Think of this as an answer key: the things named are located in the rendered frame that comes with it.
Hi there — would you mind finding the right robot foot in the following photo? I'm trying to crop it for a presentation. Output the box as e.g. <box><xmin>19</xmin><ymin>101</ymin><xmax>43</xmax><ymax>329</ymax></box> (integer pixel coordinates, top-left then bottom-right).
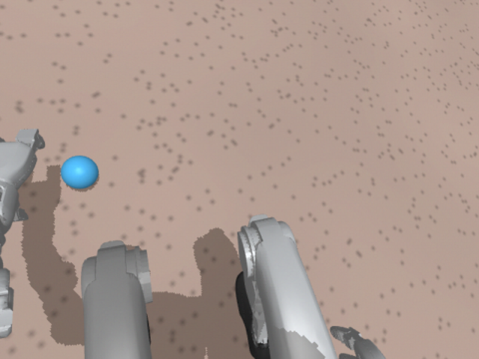
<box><xmin>235</xmin><ymin>271</ymin><xmax>271</xmax><ymax>359</ymax></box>

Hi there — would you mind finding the left robot arm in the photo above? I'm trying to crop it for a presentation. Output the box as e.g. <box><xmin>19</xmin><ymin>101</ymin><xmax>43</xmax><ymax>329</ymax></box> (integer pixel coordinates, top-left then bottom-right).
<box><xmin>0</xmin><ymin>181</ymin><xmax>19</xmax><ymax>339</ymax></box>

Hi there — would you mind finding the right robot hand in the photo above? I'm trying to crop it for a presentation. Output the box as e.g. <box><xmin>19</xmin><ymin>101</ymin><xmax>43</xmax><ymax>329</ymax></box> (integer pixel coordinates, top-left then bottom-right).
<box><xmin>330</xmin><ymin>326</ymin><xmax>386</xmax><ymax>359</ymax></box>

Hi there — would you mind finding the ball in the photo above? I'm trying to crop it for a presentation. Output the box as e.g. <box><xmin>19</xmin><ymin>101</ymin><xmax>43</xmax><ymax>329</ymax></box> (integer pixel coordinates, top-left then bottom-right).
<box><xmin>61</xmin><ymin>156</ymin><xmax>99</xmax><ymax>189</ymax></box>

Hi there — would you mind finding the left robot hand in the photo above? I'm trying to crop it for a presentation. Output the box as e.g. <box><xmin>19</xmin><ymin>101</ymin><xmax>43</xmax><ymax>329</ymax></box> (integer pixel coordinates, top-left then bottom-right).
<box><xmin>0</xmin><ymin>129</ymin><xmax>45</xmax><ymax>221</ymax></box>

